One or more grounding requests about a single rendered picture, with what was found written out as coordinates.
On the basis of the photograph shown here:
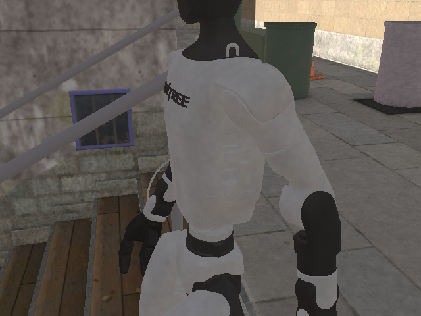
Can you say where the stairs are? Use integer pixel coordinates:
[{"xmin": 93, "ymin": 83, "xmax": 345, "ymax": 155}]
[{"xmin": 0, "ymin": 171, "xmax": 245, "ymax": 316}]

